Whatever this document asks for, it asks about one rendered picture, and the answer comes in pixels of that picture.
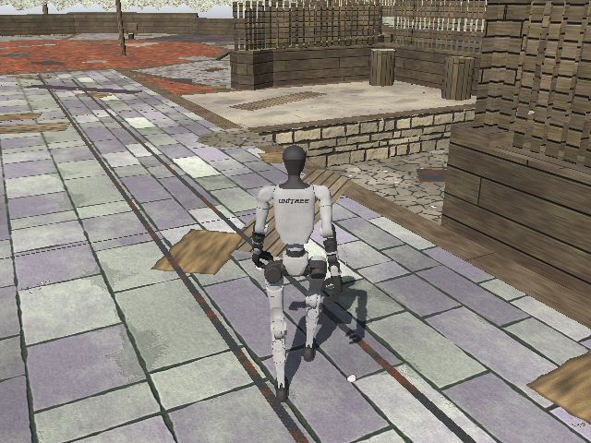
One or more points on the robot left hand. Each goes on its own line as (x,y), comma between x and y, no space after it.
(264,255)

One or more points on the robot right shin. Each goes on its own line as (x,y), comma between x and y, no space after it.
(312,319)

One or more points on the left robot upper arm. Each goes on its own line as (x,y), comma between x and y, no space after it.
(262,210)

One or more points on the robot right hand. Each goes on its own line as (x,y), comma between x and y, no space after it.
(338,288)

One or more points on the right robot forearm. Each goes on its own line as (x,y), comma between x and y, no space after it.
(332,254)

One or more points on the left robot thigh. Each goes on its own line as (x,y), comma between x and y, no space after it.
(274,285)

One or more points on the right robot upper arm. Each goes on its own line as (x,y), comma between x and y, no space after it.
(323,194)

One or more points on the left robot forearm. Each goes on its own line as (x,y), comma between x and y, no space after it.
(258,241)

